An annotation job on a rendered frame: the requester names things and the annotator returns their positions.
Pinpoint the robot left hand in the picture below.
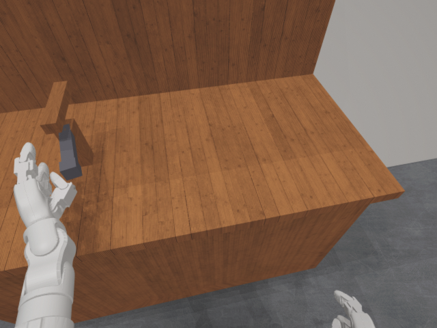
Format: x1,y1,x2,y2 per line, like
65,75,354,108
14,142,77,228

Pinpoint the robot right hand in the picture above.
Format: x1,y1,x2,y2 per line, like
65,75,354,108
332,290,375,328

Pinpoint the tap lever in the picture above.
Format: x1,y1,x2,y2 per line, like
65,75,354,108
59,124,82,180

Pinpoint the counter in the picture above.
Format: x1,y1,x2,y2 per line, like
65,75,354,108
0,0,405,324

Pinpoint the robot left forearm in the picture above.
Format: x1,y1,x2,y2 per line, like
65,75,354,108
15,218,76,328

